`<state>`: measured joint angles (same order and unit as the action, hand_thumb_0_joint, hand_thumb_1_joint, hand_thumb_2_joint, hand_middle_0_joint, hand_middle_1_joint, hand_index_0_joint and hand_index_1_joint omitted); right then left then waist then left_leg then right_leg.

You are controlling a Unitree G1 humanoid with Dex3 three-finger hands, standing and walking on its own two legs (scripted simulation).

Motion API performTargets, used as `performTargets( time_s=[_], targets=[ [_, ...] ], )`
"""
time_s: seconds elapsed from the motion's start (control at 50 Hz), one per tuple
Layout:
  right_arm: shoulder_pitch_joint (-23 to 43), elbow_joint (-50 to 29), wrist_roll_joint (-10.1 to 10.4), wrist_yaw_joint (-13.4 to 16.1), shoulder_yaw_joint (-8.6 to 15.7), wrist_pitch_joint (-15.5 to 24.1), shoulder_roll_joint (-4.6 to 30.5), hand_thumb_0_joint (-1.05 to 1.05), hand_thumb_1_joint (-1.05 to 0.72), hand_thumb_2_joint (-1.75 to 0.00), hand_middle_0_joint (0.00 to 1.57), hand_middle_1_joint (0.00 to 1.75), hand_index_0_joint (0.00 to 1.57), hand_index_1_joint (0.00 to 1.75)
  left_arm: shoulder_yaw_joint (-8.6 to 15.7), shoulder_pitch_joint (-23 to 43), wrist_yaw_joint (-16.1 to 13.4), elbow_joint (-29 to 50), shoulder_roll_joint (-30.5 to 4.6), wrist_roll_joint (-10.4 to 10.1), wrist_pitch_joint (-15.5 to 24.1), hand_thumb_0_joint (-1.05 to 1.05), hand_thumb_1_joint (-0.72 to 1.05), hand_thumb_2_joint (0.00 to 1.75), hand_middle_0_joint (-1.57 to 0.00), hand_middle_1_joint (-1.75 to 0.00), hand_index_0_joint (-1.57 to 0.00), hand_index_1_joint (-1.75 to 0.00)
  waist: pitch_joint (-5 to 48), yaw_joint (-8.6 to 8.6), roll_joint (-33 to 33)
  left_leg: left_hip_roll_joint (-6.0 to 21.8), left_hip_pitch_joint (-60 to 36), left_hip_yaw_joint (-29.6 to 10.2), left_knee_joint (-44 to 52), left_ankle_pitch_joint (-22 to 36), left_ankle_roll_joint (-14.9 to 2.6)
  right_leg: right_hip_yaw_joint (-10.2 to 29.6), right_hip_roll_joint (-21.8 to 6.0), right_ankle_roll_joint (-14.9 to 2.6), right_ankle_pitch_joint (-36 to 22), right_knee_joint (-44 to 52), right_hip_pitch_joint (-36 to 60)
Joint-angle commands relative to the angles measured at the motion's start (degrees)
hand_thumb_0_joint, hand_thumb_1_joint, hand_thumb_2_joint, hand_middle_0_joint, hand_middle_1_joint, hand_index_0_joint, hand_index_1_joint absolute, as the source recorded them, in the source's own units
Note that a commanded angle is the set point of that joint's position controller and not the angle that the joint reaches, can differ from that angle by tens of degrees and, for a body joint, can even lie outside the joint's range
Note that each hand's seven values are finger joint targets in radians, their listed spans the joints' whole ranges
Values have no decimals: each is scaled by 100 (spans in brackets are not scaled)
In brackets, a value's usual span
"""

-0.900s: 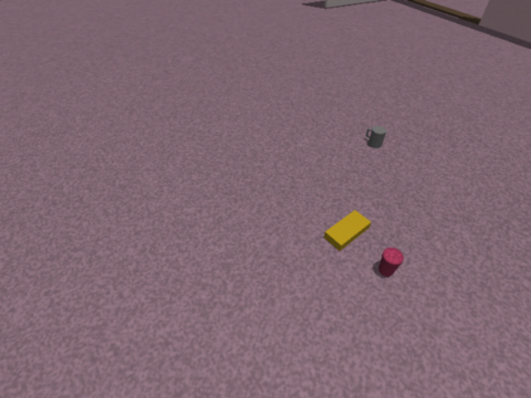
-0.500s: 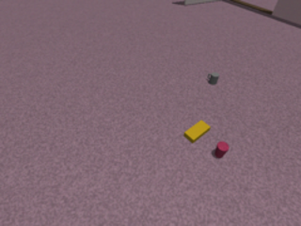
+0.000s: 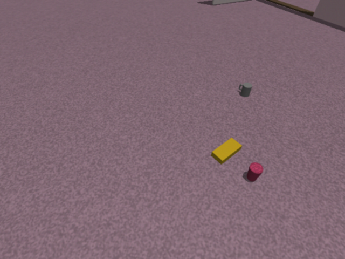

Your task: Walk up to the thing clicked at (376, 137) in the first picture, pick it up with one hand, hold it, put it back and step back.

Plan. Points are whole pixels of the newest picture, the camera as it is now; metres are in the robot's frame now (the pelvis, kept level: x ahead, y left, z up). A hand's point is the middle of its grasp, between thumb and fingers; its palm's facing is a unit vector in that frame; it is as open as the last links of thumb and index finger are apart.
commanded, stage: stand
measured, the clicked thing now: (244, 89) +1.67 -0.63 -0.73
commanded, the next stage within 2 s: walk up in 0.22 s
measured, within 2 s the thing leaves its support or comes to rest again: neither
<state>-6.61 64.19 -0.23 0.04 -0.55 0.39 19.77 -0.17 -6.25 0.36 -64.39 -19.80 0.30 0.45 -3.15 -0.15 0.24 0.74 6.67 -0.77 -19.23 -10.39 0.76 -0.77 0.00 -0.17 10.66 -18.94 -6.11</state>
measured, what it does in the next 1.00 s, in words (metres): steps on the spot, turning left: right foot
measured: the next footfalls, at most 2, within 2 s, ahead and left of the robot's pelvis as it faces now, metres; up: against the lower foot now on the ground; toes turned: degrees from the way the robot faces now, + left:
right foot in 0.96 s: +0.09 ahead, -0.12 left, +0.00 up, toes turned +22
left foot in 1.24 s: -0.02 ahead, +0.12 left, +0.00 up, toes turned +21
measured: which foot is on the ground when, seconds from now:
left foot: down 0.00-1.00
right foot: down 0.00-0.60, up 0.62-0.94, down 0.96-1.00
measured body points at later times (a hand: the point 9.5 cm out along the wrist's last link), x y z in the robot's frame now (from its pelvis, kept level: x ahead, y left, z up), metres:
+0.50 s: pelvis -0.01 +0.00 -0.01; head +0.02 +0.02 +0.43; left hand +0.06 +0.33 -0.14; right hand +0.10 -0.31 -0.13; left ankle -0.02 +0.12 -0.72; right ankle +0.00 -0.12 -0.75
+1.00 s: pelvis -0.01 +0.00 -0.03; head +0.03 +0.01 +0.42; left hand -0.04 +0.33 -0.15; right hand +0.18 -0.28 -0.14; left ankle -0.01 +0.14 -0.75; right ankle +0.02 -0.14 -0.75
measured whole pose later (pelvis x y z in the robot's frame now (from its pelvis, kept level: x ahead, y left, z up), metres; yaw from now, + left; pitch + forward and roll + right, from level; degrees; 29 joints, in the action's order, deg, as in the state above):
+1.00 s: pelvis -0.01 +0.00 -0.03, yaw +19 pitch -2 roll -2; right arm -11.3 48.7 -0.2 1.7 2.0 -0.1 23.3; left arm 4.2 -8.9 0.7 -53.1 -22.0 0.9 -2.1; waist -8.2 -0.4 2.4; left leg -0.3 22.4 -8.3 -42.6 -17.4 -0.2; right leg -1.4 -0.1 0.4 21.1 -37.0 -13.7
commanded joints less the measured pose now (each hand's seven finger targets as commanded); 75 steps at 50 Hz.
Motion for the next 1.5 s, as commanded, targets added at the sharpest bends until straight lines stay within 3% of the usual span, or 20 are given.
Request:
performTargets(
  time_s=[0.0,0.3,0.4,0.54,0.56,0.58,0.62,0.7,0.9,0.96,0.98,1.0,1.06,1.14,1.2,1.24,1.28,1.34,1.42,1.48],
  targets=[
    [238,-338,-18,56,229,142,1218,0,-90,-90,20,30,20,30,232,207,-83,317,-1236,26,146,0,90,90,-20,-30,-20,-30,511,-1,32,646,-76,-495,249,772,-217,562,-763,-152,-806,282,90],
    [78,-894,-37,67,543,73,1524,0,-90,-90,20,30,20,30,612,136,-29,706,-1445,7,-58,0,90,90,-20,-30,-20,-30,539,-150,80,394,1032,-800,-537,1372,-454,164,-647,-396,16,-520,378],
    [-229,-1246,-120,73,627,-59,1423,0,-90,-90,20,30,20,30,820,405,-15,1203,-1776,189,-63,0,90,90,-20,-30,-20,-30,322,-201,-1057,141,1961,-31,-3131,-2094,-126,1491,-2728,-1688,-660,283,88],
    [-1155,-1125,-89,-28,691,89,1292,0,-90,-90,20,30,20,30,687,663,64,1556,-1606,121,-170,0,90,90,-20,-30,-20,-30,535,193,-693,-174,345,460,-875,23,-207,-309,-1396,-666,-462,-1702,-563],
    [-1247,-1110,-148,18,737,123,1428,0,-90,-90,20,30,20,30,643,534,85,1590,-1390,78,-244,0,90,90,-20,-30,-20,-30,483,200,-182,-58,54,0,-384,294,-302,-509,-1053,-451,205,-2396,-914],
    [-1246,-1247,-245,84,870,166,1975,0,-90,-90,20,30,20,30,572,378,117,1730,-1072,58,-317,0,90,90,-20,-30,-20,-30,356,173,1186,1132,-201,-2008,129,1011,-736,-674,-325,-123,1792,-3458,-1981],
    [-815,-1553,-204,178,919,223,2488,0,-90,-90,20,30,20,30,642,179,47,1652,-1397,68,-456,0,90,90,-20,-30,-20,-30,207,71,1039,1994,832,-3561,390,110,-1670,483,-409,-37,2594,-4119,-1842],
    [-627,-1697,-125,294,752,305,1891,0,-90,-90,20,30,20,30,695,-252,81,1500,-1412,20,-407,0,90,90,-20,-30,-20,-30,435,-162,830,1244,222,-1894,-424,1222,-1291,519,-536,-118,1753,-3934,-2056],
    [-607,-1972,-84,236,654,150,1776,0,-90,-90,20,30,20,30,661,-571,-5,1465,-1113,23,-164,0,90,90,-20,-30,-20,-30,749,-148,902,722,918,-1377,-1460,2046,-1122,-133,-15,-131,1002,-1284,-409],
    [-419,-2161,99,209,464,60,1118,0,-90,-90,20,30,20,30,818,-687,-78,1492,-1899,174,27,0,90,90,-20,-30,-20,-30,549,-243,-984,-508,2234,-669,-3037,-88,-340,1928,-1558,-773,-224,-38,205],
    [-428,-2105,45,278,539,15,1289,0,-90,-90,20,30,20,30,838,-288,-46,1635,-2109,162,23,0,90,90,-20,-30,-20,-30,405,-207,-1216,-448,2136,-524,-3618,-2372,-227,2586,-2468,-1476,-374,117,-474],
    [-635,-1947,16,295,614,17,1509,0,-90,-90,20,30,20,30,840,27,-29,1761,-2149,146,15,0,90,90,-20,-30,-20,-30,164,-91,-1346,-218,1818,-548,-4017,-2541,-167,2805,-2703,-1755,-501,122,-1034],
    [-611,-1739,19,151,608,71,1419,0,-90,-90,20,30,20,30,704,39,-38,1760,-1581,155,61,0,90,90,-20,-30,-20,-30,-186,14,-946,-325,1865,-343,-3617,-1926,-210,962,-1492,-1140,-1416,-453,-740],
    [-504,-1735,3,47,523,116,1215,0,-90,-90,20,30,20,30,720,-372,-6,1738,-1728,211,69,0,90,90,-20,-30,-20,-30,65,-225,-1341,-275,1334,139,-2208,-1450,-146,693,-1265,-1003,-1141,-680,-453],
    [-1044,-1423,-60,100,572,255,1203,0,-90,-90,20,30,20,30,620,-251,31,1841,-1504,71,-31,0,90,90,-20,-30,-20,-30,509,127,-890,-321,36,190,-243,-151,-199,341,-1165,-702,-1264,-1798,-655],
    [-798,-1549,-210,166,678,377,1767,0,-90,-90,20,30,20,30,413,-537,21,1908,-768,-31,-75,0,90,90,-20,-30,-20,-30,762,-68,916,1495,-971,-2661,-80,1496,-772,-26,-182,-48,1978,-3161,-2235],
    [-324,-1611,-85,152,709,362,2035,0,-90,-90,20,30,20,30,510,-394,-78,1650,-1347,-35,-126,0,90,90,-20,-30,-20,-30,435,-2,754,1938,528,-2848,-117,690,-1708,393,-546,-86,2438,-3177,-1387],
    [-55,-1601,-54,181,491,366,1541,0,-90,-90,20,30,20,30,531,-485,-35,1558,-1295,-68,-12,0,90,90,-20,-30,-20,-30,432,-143,933,1108,205,-1306,-682,2135,-1067,279,-496,-150,1687,-2096,-1231],
    [42,-1512,103,128,392,213,1326,0,-90,-90,20,30,20,30,533,-598,-78,1272,-1445,32,93,0,90,90,-20,-30,-20,-30,597,-187,356,412,997,-647,-1278,1145,-383,388,-583,-328,-874,-680,180],
    [-242,-1243,74,84,377,104,1162,0,-90,-90,20,30,20,30,479,108,-45,1318,-1709,52,116,0,90,90,-20,-30,-20,-30,229,143,-290,-18,501,-478,-1069,-1055,-225,1214,-1380,-691,643,-133,-1012]
  ],
)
